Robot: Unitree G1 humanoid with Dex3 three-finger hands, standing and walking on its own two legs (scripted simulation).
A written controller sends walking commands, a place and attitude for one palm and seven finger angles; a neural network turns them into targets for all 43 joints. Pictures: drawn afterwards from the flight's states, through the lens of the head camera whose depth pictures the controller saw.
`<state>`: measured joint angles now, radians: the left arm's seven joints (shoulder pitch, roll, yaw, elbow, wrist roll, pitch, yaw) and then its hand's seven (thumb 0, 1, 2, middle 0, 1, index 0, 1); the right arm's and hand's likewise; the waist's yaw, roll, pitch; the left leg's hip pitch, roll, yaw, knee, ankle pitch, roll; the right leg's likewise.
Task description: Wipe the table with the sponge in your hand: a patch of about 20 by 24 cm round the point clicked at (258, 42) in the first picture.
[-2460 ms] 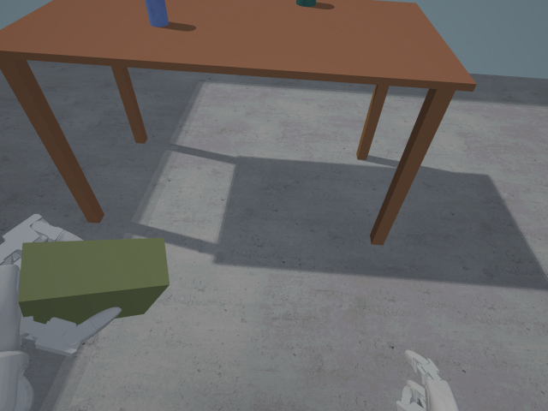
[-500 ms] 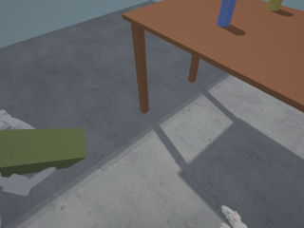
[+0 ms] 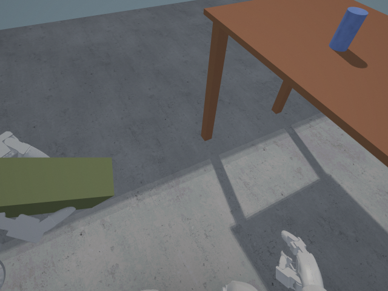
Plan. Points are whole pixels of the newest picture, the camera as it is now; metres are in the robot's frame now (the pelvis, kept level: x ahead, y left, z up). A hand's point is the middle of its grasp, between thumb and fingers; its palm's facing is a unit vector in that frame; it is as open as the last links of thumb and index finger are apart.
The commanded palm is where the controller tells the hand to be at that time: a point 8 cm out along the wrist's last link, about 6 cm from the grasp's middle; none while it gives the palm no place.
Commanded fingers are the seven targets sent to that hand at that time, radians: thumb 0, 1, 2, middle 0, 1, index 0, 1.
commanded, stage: walk to a spot facing it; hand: left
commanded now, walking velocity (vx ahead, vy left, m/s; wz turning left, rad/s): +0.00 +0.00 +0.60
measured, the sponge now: (71, 187) +0.24 +0.20 +0.16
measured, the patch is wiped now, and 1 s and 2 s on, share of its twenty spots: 0.00 0.00 0.00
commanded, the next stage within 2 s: none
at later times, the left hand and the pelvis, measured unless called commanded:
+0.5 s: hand out of the picture +0.07 +0.20 +0.17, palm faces +0.61 -0.68 -0.41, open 9.8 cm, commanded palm -0.01 +0.24 +0.18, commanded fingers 0.00 0.10 1.30 -1.20 -1.60 -1.20 -1.60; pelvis -0.07 -0.08 +0.01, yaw +19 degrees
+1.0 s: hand out of the picture -0.03 +0.22 +0.18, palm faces +0.79 -0.40 -0.46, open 9.9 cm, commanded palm -0.09 +0.22 +0.18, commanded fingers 0.00 0.10 1.30 -1.20 -1.60 -1.20 -1.60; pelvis -0.07 -0.10 -0.01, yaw +34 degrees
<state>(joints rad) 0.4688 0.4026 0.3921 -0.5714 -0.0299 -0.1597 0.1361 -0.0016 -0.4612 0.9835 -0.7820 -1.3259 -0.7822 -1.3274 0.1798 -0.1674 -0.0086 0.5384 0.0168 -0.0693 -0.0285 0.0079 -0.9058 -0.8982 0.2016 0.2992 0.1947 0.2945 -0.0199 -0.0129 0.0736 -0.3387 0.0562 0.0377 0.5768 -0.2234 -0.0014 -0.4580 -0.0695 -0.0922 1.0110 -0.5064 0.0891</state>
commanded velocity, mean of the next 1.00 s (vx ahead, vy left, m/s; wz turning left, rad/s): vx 0.20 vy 0.00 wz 0.52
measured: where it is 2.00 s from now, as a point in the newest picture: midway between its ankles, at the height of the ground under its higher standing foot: outside the picture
